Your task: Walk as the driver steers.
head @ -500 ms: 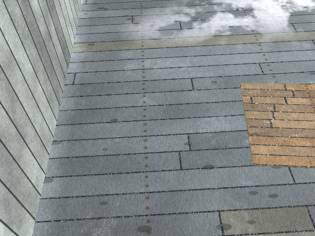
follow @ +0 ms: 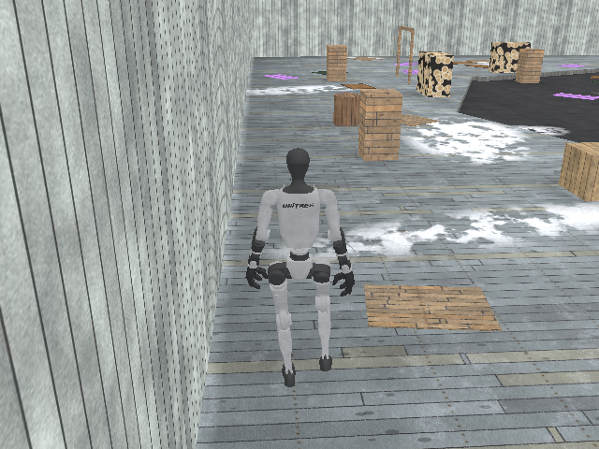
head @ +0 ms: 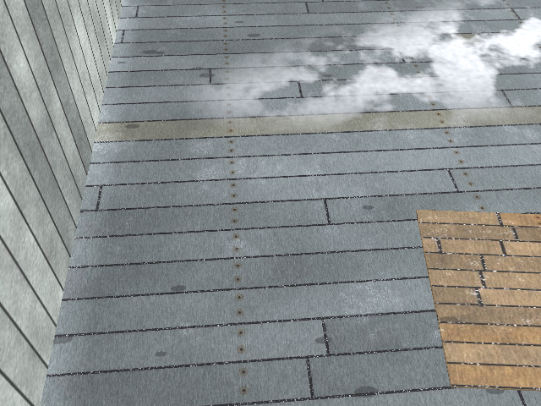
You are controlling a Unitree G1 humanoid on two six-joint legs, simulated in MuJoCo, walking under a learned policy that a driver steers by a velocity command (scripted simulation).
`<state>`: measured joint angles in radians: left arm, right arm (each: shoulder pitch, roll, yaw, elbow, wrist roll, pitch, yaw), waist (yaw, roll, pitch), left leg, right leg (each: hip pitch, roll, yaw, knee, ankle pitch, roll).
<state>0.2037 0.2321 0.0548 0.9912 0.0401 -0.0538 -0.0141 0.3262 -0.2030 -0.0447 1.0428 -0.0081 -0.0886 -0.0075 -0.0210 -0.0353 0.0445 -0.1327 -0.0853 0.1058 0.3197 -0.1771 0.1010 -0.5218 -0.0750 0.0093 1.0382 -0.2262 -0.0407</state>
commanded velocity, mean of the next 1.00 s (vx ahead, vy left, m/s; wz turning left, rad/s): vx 0.30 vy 0.00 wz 0.26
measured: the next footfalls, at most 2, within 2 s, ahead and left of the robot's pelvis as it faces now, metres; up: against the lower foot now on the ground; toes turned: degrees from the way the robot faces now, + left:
right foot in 0.30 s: +0.36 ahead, -0.11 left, +0.00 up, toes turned +3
left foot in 0.74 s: +0.46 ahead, +0.11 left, +0.00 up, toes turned +18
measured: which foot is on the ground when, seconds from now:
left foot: down 0.00-0.32, up 0.34-0.72, down 0.74-1.00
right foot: up 0.00-0.28, down 0.30-0.74, up 0.76-1.00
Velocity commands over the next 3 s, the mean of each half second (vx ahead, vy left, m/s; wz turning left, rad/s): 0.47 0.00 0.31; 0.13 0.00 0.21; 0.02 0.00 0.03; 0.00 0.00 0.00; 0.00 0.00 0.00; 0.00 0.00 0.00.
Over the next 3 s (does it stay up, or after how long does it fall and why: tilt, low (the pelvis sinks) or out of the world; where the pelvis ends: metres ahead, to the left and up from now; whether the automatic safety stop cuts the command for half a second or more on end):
stays up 0.46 -0.04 0.00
